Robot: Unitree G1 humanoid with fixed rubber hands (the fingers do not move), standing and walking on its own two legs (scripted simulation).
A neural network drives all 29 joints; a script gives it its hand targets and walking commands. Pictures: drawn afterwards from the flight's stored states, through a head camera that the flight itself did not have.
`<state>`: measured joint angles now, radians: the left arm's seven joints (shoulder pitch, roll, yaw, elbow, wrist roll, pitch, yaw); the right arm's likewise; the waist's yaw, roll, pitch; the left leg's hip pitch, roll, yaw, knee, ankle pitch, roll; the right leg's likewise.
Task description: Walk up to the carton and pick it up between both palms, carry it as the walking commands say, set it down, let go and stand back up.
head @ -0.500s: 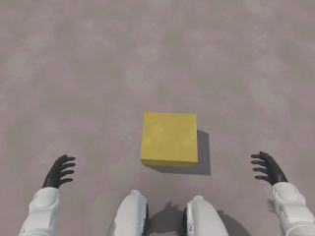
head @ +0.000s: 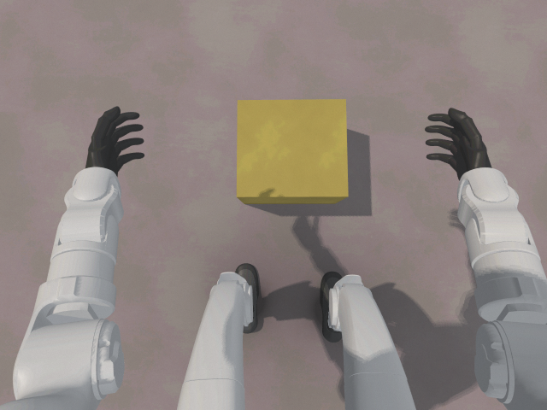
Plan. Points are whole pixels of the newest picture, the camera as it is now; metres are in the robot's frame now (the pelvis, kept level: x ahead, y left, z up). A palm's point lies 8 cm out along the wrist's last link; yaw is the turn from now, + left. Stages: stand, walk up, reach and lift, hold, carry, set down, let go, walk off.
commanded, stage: reach and lift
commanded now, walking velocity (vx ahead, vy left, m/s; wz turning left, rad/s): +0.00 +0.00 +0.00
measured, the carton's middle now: (290, 156) +0.54 -0.03 -0.59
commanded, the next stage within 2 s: none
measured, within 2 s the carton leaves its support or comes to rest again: neither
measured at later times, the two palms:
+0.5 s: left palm (136, 97) +0.54 +0.22 -0.14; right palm (436, 99) +0.52 -0.24 -0.14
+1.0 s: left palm (169, 131) +0.52 +0.22 -0.27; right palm (403, 135) +0.50 -0.24 -0.27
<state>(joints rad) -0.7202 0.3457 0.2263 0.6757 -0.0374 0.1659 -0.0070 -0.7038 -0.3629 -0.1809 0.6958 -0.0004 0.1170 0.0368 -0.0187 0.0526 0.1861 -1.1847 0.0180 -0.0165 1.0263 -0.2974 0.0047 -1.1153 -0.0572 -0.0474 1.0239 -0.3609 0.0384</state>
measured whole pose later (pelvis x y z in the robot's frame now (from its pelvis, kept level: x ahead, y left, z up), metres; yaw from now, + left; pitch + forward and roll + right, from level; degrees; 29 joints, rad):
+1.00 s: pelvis -0.03 +0.01 -0.14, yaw -4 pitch +45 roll -5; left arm -1.26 0.42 0.30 0.79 -0.04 0.24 0.00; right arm -1.26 -0.36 -0.33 0.81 0.01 0.19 0.03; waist 0.01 0.05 0.16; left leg -1.93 0.02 -0.04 1.54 -0.40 0.00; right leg -1.85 -0.04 -0.03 1.53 -0.46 0.04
